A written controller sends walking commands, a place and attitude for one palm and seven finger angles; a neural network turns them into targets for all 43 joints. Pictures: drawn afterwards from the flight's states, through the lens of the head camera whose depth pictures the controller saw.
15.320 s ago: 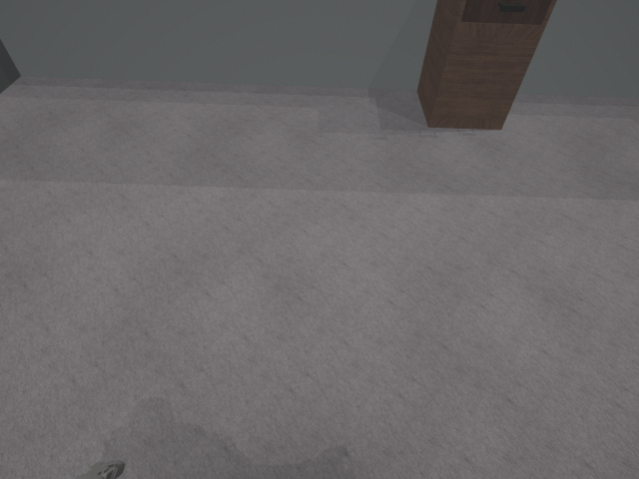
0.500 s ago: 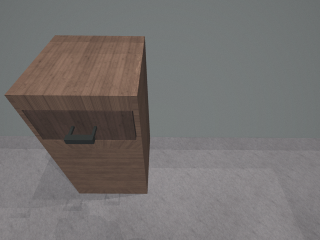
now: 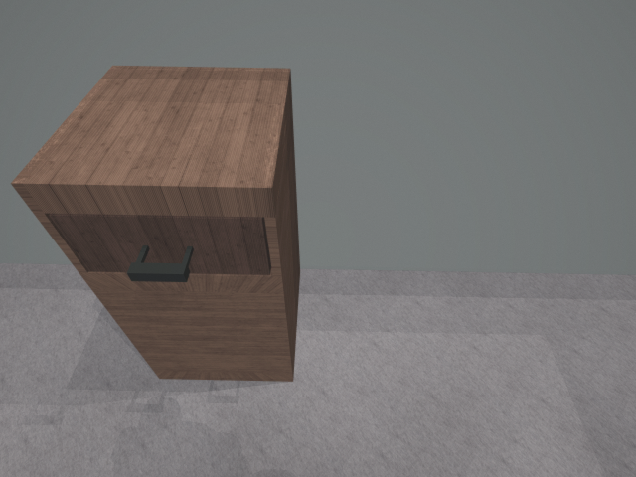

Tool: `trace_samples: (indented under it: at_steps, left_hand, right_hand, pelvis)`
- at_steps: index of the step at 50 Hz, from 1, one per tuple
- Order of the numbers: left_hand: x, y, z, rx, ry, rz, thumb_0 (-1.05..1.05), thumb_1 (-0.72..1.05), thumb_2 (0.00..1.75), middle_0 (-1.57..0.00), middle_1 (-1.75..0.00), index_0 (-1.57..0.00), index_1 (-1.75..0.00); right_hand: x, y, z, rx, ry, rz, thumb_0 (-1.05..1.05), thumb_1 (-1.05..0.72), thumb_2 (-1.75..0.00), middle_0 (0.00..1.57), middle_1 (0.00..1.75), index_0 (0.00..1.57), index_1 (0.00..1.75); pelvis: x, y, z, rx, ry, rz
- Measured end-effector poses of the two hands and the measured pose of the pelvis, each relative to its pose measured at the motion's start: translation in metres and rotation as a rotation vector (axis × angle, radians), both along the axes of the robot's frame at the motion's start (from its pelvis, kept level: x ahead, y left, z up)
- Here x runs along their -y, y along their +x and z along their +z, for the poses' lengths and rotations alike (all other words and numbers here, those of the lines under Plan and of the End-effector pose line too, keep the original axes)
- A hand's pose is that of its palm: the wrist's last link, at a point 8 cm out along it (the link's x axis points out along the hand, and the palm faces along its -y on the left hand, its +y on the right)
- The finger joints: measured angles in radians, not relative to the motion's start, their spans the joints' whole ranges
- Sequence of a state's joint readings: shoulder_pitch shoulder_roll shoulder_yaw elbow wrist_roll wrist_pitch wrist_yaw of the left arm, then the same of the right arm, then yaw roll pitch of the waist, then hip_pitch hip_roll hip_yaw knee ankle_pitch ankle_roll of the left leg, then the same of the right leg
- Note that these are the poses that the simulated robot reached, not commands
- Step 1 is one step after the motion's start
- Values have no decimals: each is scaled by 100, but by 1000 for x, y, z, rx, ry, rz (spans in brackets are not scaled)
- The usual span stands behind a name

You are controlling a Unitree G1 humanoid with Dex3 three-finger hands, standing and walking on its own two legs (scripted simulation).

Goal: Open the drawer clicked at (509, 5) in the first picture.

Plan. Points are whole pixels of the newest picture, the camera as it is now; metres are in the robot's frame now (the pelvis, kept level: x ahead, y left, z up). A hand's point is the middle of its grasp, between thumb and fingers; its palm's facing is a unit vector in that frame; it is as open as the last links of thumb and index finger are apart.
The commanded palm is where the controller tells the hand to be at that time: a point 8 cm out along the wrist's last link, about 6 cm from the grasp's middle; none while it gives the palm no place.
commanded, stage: shuffle to correct the standing spot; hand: left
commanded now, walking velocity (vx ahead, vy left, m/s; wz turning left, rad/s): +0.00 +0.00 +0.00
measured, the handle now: (163, 262) +0.50 +0.33 -0.10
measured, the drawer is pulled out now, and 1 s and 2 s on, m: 0.00 0.00 0.00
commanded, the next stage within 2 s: come to a stop and stand still in 0.44 s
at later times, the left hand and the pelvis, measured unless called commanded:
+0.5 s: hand out of the picture -0.04 +0.24 -0.18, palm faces +0.12 -0.96 -0.24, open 7.4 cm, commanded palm none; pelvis -0.02 +0.05 +0.00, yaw +1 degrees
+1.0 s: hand out of the picture +0.00 +0.26 -0.17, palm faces +0.03 -0.98 -0.19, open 7.3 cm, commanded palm none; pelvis -0.01 +0.08 +0.00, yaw +0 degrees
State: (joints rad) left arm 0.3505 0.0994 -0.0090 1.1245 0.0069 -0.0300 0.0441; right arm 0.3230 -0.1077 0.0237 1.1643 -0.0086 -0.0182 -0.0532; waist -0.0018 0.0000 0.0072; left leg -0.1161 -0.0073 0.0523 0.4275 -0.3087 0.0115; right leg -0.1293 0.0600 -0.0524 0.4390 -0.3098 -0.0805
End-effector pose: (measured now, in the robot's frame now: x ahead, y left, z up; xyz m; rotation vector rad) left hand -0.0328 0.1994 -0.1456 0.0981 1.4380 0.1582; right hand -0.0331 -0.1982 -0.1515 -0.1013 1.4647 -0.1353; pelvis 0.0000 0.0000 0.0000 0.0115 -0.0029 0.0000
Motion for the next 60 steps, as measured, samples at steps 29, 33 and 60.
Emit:
trace_samples:
  at_steps: [29,33,60]
  left_hand:
    - [-130,-13,-9,36,100,61,1,91,90,-20,-30,-20,-30]
    - [-152,6,-2,78,131,30,1,91,90,-20,-30,-19,-30]
    - [-79,-3,2,-3,-10,1,1,92,90,-20,-30,-19,-30]
  right_hand:
    - [-37,69,5,222,-88,83,0,-91,-90,20,29,19,30]
    - [-63,59,3,215,-57,79,0,-91,-90,20,29,19,30]
    - [-83,-16,1,-36,19,-17,1,-91,-90,20,29,19,30]
  pelvis:
    - [-82,-28,-15,-5,22,25]
    - [-93,-30,-13,-14,31,20]
    - [-78,-5,2,10,2,6]
